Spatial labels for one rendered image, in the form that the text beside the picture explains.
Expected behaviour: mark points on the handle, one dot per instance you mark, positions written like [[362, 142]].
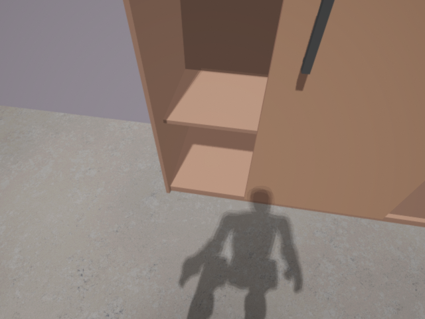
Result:
[[316, 36]]

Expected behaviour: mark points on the wardrobe door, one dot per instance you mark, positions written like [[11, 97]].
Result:
[[413, 205], [350, 136]]

